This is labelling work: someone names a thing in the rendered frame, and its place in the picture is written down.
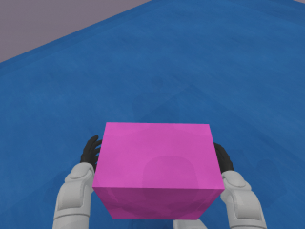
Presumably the carton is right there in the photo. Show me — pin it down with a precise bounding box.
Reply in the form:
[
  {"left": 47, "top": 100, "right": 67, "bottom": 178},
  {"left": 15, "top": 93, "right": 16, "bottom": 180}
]
[{"left": 92, "top": 122, "right": 225, "bottom": 220}]

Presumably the right robot forearm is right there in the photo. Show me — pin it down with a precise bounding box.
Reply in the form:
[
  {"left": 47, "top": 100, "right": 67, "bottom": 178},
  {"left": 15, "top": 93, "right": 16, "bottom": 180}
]
[{"left": 220, "top": 170, "right": 267, "bottom": 229}]

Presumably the right robot thigh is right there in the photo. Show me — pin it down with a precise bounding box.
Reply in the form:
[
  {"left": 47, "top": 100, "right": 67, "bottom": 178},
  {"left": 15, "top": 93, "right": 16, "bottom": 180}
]
[{"left": 173, "top": 219, "right": 208, "bottom": 229}]

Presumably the robot left hand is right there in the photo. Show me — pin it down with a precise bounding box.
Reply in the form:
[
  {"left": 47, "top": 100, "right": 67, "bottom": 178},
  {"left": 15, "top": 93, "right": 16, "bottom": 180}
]
[{"left": 80, "top": 135, "right": 103, "bottom": 172}]

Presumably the left robot forearm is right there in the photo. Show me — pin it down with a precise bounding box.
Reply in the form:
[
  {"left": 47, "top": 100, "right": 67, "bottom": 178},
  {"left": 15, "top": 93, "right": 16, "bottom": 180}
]
[{"left": 52, "top": 162, "right": 95, "bottom": 229}]

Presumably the robot right hand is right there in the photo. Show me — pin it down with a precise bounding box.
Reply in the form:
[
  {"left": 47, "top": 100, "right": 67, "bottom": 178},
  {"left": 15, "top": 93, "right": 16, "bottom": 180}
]
[{"left": 213, "top": 142, "right": 234, "bottom": 174}]

